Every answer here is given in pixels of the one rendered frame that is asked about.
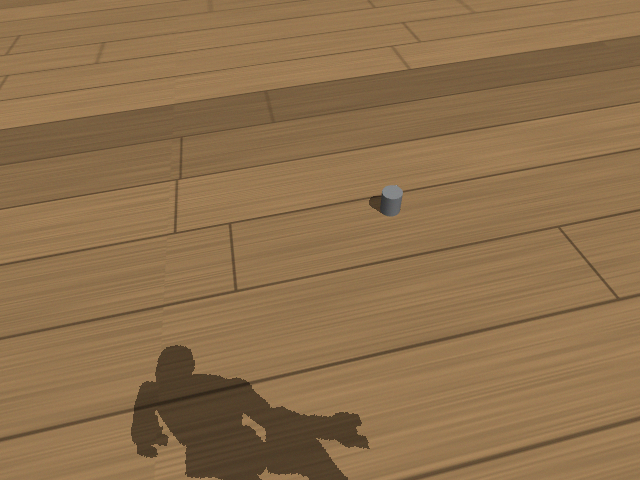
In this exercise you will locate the mug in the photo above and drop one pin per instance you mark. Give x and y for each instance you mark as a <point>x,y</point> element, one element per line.
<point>391,200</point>

